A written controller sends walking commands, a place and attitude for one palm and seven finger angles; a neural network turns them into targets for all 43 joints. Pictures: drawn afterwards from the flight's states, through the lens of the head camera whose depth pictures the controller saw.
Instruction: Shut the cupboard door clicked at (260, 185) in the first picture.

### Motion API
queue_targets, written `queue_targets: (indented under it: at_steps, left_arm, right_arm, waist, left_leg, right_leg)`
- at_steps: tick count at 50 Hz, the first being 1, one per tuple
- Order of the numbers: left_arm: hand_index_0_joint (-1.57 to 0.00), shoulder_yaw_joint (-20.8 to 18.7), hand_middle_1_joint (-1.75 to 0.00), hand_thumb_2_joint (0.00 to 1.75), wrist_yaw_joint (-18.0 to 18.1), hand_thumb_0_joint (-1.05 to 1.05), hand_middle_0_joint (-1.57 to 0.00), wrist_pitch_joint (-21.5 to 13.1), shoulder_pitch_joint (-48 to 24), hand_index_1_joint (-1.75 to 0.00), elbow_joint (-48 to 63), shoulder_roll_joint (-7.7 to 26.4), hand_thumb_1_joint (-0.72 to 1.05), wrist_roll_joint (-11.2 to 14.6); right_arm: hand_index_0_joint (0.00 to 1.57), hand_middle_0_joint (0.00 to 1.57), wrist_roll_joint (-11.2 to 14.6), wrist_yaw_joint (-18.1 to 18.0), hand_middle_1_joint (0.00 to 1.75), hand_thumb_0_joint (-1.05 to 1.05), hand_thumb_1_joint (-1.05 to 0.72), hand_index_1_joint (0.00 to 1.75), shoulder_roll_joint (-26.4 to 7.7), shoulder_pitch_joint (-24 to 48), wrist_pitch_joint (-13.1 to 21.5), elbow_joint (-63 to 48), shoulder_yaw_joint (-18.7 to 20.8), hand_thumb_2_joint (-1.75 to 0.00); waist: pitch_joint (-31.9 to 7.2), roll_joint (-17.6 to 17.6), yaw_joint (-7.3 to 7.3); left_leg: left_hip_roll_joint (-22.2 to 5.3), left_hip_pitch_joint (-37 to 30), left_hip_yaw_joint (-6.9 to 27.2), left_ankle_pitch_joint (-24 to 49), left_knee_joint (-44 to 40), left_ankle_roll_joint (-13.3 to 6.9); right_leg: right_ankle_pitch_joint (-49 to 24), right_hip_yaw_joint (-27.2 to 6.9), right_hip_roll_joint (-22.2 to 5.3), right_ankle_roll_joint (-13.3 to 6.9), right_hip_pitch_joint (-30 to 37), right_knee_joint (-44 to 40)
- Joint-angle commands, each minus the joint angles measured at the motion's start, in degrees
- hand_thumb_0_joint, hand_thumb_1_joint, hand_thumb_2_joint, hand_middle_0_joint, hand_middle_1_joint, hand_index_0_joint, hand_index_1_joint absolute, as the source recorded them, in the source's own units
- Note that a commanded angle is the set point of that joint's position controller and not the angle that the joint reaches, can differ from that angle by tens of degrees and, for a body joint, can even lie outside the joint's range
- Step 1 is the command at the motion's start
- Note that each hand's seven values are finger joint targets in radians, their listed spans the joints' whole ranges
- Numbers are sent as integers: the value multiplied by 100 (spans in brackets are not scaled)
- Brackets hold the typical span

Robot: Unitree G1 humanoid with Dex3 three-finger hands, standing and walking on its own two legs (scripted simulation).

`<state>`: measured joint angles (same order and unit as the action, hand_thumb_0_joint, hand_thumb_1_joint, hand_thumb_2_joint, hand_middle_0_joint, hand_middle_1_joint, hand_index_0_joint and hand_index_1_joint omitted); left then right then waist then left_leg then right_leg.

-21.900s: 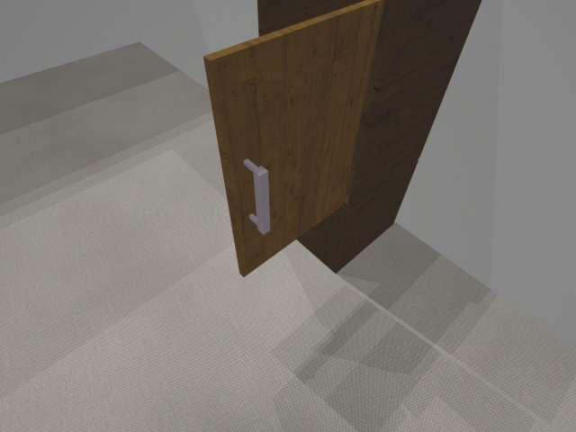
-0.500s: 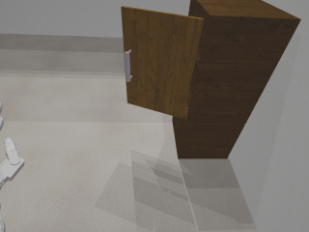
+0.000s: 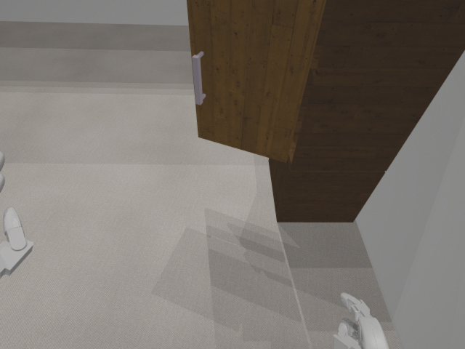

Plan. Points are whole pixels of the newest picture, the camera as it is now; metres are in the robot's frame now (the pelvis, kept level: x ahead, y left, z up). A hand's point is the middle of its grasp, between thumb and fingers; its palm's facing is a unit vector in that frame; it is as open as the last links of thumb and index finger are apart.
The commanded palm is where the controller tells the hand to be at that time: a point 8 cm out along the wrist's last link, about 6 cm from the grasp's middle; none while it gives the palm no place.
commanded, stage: stop stepping back and stand still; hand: left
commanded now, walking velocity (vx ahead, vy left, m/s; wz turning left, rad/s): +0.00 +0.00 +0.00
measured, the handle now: (200, 78) +0.95 +0.16 -0.04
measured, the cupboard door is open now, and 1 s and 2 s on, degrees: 68 68 68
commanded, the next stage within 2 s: let the arm hang, fingers relaxed in 0.06 s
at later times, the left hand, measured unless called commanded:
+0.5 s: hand out of the picture -0.01 +0.20 -0.17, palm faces +0.00 -0.98 -0.19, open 7.1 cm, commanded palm none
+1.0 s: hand out of the picture -0.06 +0.21 -0.17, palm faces +0.03 -0.98 -0.20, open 7.4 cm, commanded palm none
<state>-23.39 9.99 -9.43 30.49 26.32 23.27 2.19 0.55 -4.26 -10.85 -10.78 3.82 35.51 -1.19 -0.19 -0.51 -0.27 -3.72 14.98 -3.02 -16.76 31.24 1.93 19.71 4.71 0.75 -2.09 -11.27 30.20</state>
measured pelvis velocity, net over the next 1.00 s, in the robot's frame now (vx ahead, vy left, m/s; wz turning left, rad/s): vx -0.05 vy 0.03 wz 0.00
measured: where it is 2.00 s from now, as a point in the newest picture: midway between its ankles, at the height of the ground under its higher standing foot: outside the picture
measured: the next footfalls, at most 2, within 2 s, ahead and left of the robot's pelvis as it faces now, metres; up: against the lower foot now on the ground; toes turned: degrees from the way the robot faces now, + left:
none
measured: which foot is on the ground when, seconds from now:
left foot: down 0.00-1.00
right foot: down 0.00-1.00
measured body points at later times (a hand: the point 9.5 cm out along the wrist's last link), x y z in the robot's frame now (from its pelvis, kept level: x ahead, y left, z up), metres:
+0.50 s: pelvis -0.05 +0.02 +0.00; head -0.03 +0.03 +0.45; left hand +0.00 +0.25 -0.15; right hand +0.01 -0.24 -0.14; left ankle -0.01 +0.14 -0.73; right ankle -0.04 -0.09 -0.73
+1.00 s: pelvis -0.05 +0.03 +0.01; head -0.05 +0.03 +0.46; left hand -0.06 +0.26 -0.15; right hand -0.06 -0.18 -0.16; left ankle -0.01 +0.14 -0.73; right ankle -0.04 -0.09 -0.73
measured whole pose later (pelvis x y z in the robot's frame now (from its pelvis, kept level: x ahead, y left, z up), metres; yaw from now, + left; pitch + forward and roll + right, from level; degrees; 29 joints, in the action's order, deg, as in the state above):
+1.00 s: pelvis -0.05 +0.03 +0.01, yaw +0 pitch -2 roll +0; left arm -0.9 1.6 0.5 17.5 -64.5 9.1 -1.2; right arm -1.0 -1.5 -7.5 -17.2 -0.8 63.8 0.1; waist 1.1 0.7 -0.5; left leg -1.2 13.7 -3.9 -9.3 24.6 -0.8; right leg 12.6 4.2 -1.4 -0.2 -10.7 24.9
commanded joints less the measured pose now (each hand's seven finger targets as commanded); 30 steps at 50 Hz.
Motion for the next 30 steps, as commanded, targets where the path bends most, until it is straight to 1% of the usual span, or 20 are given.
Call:
queue_targets:
  at_steps: [1,3,4,5,7,8,9,10,11,12,13,14,15,17,19,20,22,24,27,30]
  left_arm:
    - [-20,-774,-30,90,120,0,-20,-392,18,-30,1453,1098,90,39]
    - [-20,-913,-30,90,142,0,-20,-394,228,-30,1430,1182,90,64]
    - [-20,-913,-30,90,138,0,-20,-381,306,-30,1379,1157,90,78]
    - [-20,-1005,-30,90,141,0,-20,-374,366,-30,1369,1242,90,85]
    - [-20,-919,-30,90,130,0,-20,-386,339,-30,1269,1124,90,100]
    - [-20,1844,-30,90,-768,0,-20,497,-473,-30,-2782,156,90,-313]
    - [-20,1721,-30,90,-943,0,-20,894,-531,-30,-3015,65,90,-305]
    - [-20,1782,-30,90,-998,0,-20,922,-746,-30,-3272,-50,90,-366]
    - [-20,1811,-30,90,-1036,0,-20,928,-916,-30,-3569,5,90,-345]
    - [-20,1846,-30,90,-1048,0,-20,920,-1143,-30,-3887,98,90,-351]
    - [-20,1884,-30,90,-1051,0,-20,897,-1329,-30,-4250,160,90,-357]
    - [-20,1915,-30,90,-1040,0,-20,878,-1483,-30,-4653,207,90,-366]
    - [-20,1964,-30,90,-1019,0,-20,887,-1631,-30,-5018,242,90,-365]
    - [-20,2078,-30,90,-972,0,-20,962,-1759,-30,-5739,108,90,-331]
    - [-20,2152,-30,90,-945,0,-20,1001,-1775,-30,-6417,-34,90,-326]
    - [-20,2166,-30,90,-931,0,-20,1008,-1737,-30,-6682,-14,90,-325]
    - [-20,2179,-30,90,-921,0,-20,998,-1639,-30,-7239,-161,90,-304]
    - [-20,2122,-30,90,-909,0,-20,975,-1467,-30,-7675,-321,90,-304]
    - [-20,2121,-30,90,-900,0,-20,963,-1326,-30,-8140,-410,90,-291]
    - [-20,2126,-30,90,-888,0,-20,944,-1209,-30,-8486,-465,90,-292]
  right_arm:
    - [20,20,17,-38,30,0,-90,30,-682,249,219,-935,288,-90]
    - [20,20,16,-47,30,0,-90,30,-682,252,176,-977,293,-90]
    - [20,20,21,-51,30,0,-90,30,-688,262,150,-997,298,-90]
    - [20,20,25,-57,30,0,-90,30,-698,262,141,-990,307,-90]
    - [20,20,23,-71,30,0,-90,30,-708,254,114,-1001,294,-90]
    - [20,20,112,468,30,0,-90,30,-1786,916,437,-144,477,-90]
    - [20,20,25,486,30,0,-90,30,-1674,527,197,-55,552,-90]
    - [20,20,-47,468,30,0,-90,30,-1611,308,119,46,536,-90]
    - [20,20,-58,462,30,0,-90,30,-1611,301,7,19,441,-90]
    - [20,20,-85,465,30,0,-90,30,-1619,342,-66,54,392,-90]
    - [20,20,-110,461,30,0,-90,30,-1627,364,-114,130,364,-90]
    - [20,20,-144,456,30,0,-90,30,-1632,336,-160,241,349,-90]
    - [20,20,-164,459,30,0,-90,30,-1593,252,-210,334,331,-90]
    - [20,20,-197,454,30,0,-90,30,-1348,161,-332,621,232,-90]
    - [20,20,-218,446,30,0,-90,30,-1184,134,-399,930,163,-90]
    - [20,20,-211,441,30,0,-90,30,-1176,89,-419,1043,149,-90]
    - [20,20,-209,402,30,0,-90,30,-1009,33,-433,1361,135,-90]
    - [20,20,-205,353,30,0,-90,30,-850,-97,-424,1644,147,-90]
    - [20,20,-182,308,30,0,-90,30,-742,-359,-442,1946,189,-90]
    - [20,20,-151,275,30,0,-90,30,-703,-611,-443,2199,235,-90]
  waist:
    - [-1007,508,-90]
    - [-1013,412,-78]
    - [-955,411,-82]
    - [-936,467,-81]
    - [-780,429,-86]
    - [-100,567,-158]
    - [-419,637,-72]
    - [-450,384,-18]
    - [-390,136,49]
    - [-298,-271,72]
    - [-280,-687,65]
    - [-273,-955,17]
    - [-288,-901,-34]
    - [-212,-578,-61]
    - [-149,-130,-45]
    - [-174,66,-20]
    - [-87,439,-8]
    - [-96,776,16]
    - [41,759,10]
    - [190,483,-3]
  left_leg:
    - [-215,-157,149,2441,-164,-203]
    - [-197,-105,160,2356,-188,-201]
    - [-189,-77,145,2270,-197,-195]
    - [-187,-54,154,2175,-206,-180]
    - [-213,64,245,1971,-357,-191]
    - [-311,249,237,2467,257,-194]
    - [-402,67,337,2099,39,-208]
    - [-476,252,462,1938,-28,-305]
    - [-507,527,627,1581,-154,-407]
    - [-478,699,746,1320,-238,-447]
    - [-399,616,772,1130,-205,-433]
    - [-291,402,736,1105,-116,-402]
    - [-221,208,690,1274,-124,-366]
    - [-157,57,634,1141,-289,-331]
    - [-156,-1,631,940,-571,-303]
    - [-175,1,669,889,-716,-299]
    - [-152,48,616,429,-902,-279]
    - [-141,36,575,237,-1010,-270]
    - [-158,34,566,42,-1081,-278]
    - [-190,-59,566,46,-1126,-301]
  right_leg:
    - [-3390,-675,-660,88,692,-238]
    - [-3322,-672,-653,95,682,-271]
    - [-3271,-705,-657,96,627,-325]
    - [-3168,-698,-688,86,581,-360]
    - [-2698,-652,-610,108,512,-416]
    - [-3147,-275,-997,44,-345,215]
    - [-2357,-537,-873,51,-505,40]
    - [-1783,-399,-718,62,-478,99]
    - [-1355,-373,-661,84,-378,58]
    - [-1097,-398,-648,58,-314,-24]
    - [-899,-518,-725,-7,-372,-199]
    - [-845,-673,-830,-85,-490,-346]
    - [-927,-728,-898,-170,-533,-351]
    - [-586,-753,-907,-138,-568,-504]
    - [-252,-774,-808,-61,-472,-680]
    - [-187,-739,-742,-16,-315,-718]
    - [-21,-787,-714,-13,-221,-898]
    - [-121,-773,-701,-47,-91,-1028]
    - [-127,-730,-695,-77,-50,-1215]
    - [-75,-676,-676,-89,-161,-1321]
